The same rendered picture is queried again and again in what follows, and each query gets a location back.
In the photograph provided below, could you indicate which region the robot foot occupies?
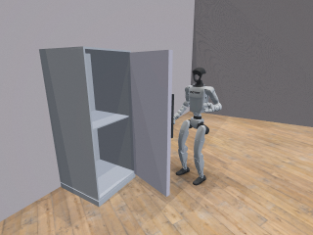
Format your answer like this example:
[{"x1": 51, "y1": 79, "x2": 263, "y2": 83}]
[
  {"x1": 193, "y1": 175, "x2": 206, "y2": 186},
  {"x1": 175, "y1": 167, "x2": 190, "y2": 176}
]

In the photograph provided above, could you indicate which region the robot left foot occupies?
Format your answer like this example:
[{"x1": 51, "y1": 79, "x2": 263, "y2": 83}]
[{"x1": 193, "y1": 175, "x2": 206, "y2": 186}]

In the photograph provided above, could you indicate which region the robot left upper arm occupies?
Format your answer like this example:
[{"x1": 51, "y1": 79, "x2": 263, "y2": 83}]
[{"x1": 204, "y1": 86, "x2": 219, "y2": 106}]

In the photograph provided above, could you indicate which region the right robot forearm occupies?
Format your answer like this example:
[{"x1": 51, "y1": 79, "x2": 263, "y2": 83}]
[{"x1": 174, "y1": 104, "x2": 187, "y2": 119}]

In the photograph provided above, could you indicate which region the left robot hand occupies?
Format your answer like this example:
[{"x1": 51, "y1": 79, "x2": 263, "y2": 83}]
[{"x1": 203, "y1": 102, "x2": 215, "y2": 113}]

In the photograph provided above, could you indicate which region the handle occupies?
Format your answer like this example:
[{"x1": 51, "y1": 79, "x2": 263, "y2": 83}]
[{"x1": 171, "y1": 94, "x2": 174, "y2": 138}]

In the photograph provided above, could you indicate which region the robot right foot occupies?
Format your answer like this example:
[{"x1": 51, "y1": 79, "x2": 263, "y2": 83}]
[{"x1": 175, "y1": 167, "x2": 190, "y2": 176}]

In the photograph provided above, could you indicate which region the left robot forearm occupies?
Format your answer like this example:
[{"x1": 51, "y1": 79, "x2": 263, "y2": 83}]
[{"x1": 213, "y1": 103, "x2": 222, "y2": 112}]

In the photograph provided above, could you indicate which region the robot right upper arm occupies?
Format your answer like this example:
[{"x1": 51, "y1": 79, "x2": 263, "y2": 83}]
[{"x1": 183, "y1": 85, "x2": 192, "y2": 107}]

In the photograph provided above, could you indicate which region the fridge door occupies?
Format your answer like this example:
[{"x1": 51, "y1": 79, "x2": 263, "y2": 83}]
[{"x1": 129, "y1": 50, "x2": 173, "y2": 197}]

